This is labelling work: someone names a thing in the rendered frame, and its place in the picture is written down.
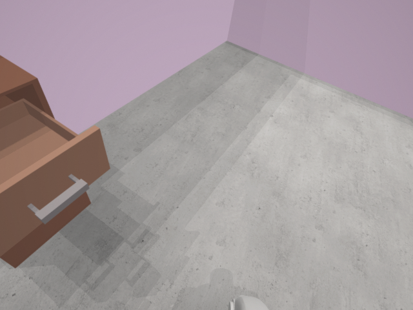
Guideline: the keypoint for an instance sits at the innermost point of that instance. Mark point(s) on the drawer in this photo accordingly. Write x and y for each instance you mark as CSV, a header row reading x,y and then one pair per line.
x,y
37,154

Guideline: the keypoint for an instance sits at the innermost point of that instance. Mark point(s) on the robot right thigh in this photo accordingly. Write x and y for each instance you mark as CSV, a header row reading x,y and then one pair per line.
x,y
246,303

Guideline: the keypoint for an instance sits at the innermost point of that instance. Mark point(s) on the handle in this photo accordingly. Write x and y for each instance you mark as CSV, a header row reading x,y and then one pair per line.
x,y
62,201

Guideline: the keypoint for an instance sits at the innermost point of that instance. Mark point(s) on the cabinet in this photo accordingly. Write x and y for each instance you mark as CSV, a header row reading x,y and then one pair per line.
x,y
16,84

